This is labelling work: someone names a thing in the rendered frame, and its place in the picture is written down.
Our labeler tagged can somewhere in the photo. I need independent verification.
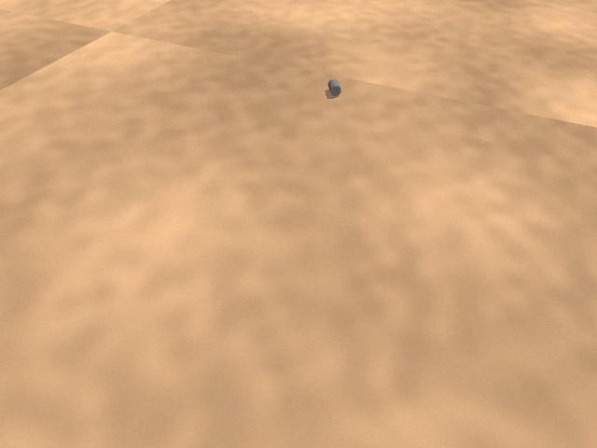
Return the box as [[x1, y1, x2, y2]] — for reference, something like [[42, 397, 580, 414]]
[[328, 79, 341, 96]]

